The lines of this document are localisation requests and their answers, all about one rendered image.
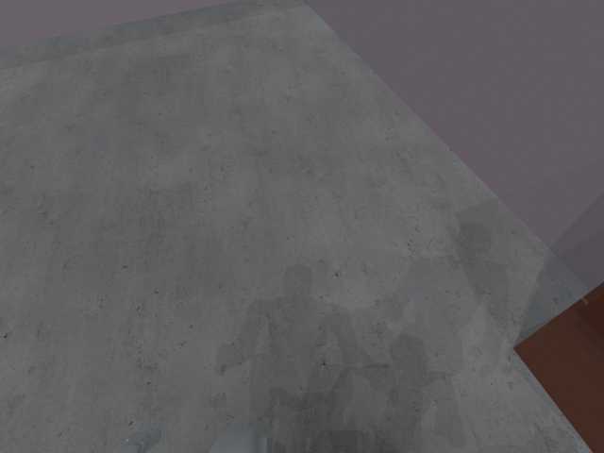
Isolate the robot left hand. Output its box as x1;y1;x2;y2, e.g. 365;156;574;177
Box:
112;428;161;453

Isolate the robot left thigh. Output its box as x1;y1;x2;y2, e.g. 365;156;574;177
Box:
209;427;268;453

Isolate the cupboard door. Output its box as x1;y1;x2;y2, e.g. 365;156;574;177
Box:
577;293;604;337

